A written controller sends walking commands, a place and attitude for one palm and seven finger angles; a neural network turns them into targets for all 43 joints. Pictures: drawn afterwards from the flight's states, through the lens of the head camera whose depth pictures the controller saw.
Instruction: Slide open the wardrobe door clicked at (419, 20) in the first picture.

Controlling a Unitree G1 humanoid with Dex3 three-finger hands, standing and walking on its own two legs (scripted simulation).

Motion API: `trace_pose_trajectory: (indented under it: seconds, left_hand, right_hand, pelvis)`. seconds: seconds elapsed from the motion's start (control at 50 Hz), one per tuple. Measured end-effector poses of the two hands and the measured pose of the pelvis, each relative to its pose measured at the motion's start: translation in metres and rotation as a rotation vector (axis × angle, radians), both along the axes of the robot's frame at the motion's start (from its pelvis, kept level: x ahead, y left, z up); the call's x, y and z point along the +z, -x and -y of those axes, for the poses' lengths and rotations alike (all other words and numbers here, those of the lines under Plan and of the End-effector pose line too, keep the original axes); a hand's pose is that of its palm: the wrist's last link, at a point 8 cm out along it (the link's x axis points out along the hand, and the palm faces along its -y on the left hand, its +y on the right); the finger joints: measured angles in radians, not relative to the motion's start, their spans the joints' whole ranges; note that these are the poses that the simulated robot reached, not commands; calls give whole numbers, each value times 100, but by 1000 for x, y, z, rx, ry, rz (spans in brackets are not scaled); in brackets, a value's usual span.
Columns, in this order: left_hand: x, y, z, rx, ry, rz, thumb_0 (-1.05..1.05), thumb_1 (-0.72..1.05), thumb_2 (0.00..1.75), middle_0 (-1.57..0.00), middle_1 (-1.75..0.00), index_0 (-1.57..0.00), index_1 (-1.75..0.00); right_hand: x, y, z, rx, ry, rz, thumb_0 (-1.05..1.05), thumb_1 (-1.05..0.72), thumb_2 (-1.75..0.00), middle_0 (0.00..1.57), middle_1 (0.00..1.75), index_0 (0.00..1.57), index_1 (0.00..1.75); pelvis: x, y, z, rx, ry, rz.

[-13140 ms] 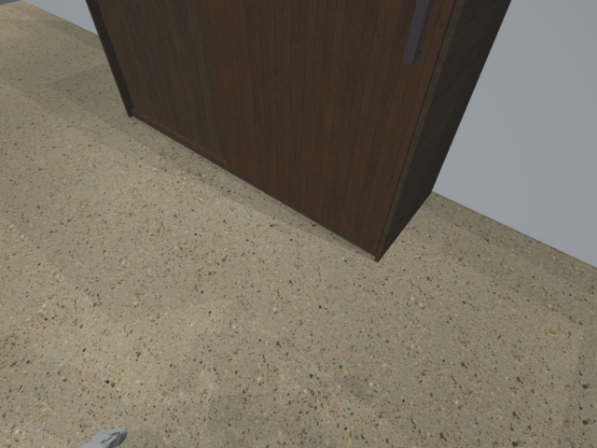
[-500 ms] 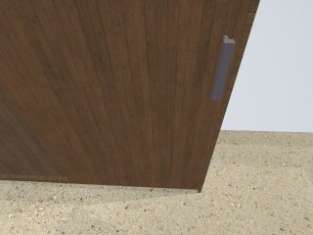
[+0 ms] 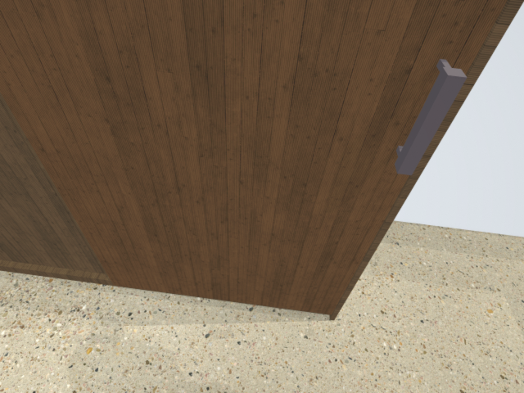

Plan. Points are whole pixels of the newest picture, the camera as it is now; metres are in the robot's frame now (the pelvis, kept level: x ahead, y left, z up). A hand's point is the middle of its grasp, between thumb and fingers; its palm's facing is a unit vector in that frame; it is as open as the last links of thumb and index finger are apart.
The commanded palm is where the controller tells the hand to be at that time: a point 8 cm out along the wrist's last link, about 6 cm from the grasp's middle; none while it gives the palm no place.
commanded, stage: come to a stop and stand still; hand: right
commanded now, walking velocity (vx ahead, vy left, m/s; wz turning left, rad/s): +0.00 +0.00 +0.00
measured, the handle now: (422, 119) +0.53 -0.22 +0.18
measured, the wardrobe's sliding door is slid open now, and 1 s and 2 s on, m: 0.00 0.00 0.00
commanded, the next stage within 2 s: look again from close up in 0.30 s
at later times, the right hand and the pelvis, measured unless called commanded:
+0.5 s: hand out of the picture -0.01 -0.16 -0.17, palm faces +0.03 +0.98 -0.21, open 7.3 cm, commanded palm none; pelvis -0.01 +0.01 +0.01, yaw +0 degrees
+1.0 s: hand out of the picture +0.00 -0.19 -0.16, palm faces +0.03 +0.98 -0.22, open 7.3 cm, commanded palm none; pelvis -0.01 +0.00 +0.01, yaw +0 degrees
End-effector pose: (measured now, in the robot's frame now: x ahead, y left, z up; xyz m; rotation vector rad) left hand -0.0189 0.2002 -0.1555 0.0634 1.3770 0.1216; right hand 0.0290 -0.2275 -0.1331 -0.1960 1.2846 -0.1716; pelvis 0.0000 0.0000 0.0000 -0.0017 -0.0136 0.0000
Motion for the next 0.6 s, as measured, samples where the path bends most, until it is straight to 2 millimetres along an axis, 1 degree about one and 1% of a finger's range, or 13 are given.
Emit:
trace_pose_trajectory:
  seconds: [0.1, 0.2, 0.4, 0.5, 0.6]
  left_hand:
    - [-1, -11, -8, -20, -4, 5, 2, 93, 89, -20, -30, -20, -30]
    - [2, -14, -18, -23, -13, 8, 1, 92, 89, -20, -30, -20, -30]
    - [7, -7, -30, -34, -41, -21, 0, 91, 89, -20, -30, -20, -29]
    - [10, -1, -31, -36, -49, -31, 0, 91, 89, -20, -30, -20, -29]
    - [12, 5, -27, -38, -50, -42, 0, 90, 89, -20, -30, -20, -29]
  right_hand:
    - [7, -2, -2, -4, 11, 17, 1, -94, -90, 20, 29, 20, 30]
    - [7, 6, -7, -9, 8, -8, 0, -93, -90, 20, 29, 20, 30]
    - [1, 32, -17, -28, -22, -61, 0, -92, -90, 20, 29, 20, 30]
    - [-1, 41, -19, -31, -37, -78, 0, -91, -90, 20, 29, 20, 30]
    - [-2, 46, -17, -33, -45, -84, 0, -91, -90, 20, 29, 20, 30]
  pelvis:
    - [2, -3, -4, -4, 9, 2]
    - [4, -3, -9, -5, 14, 3]
    - [5, 3, -14, -7, 11, 11]
    - [6, 7, -13, -7, 8, 12]
    - [7, 10, -11, -8, 6, 11]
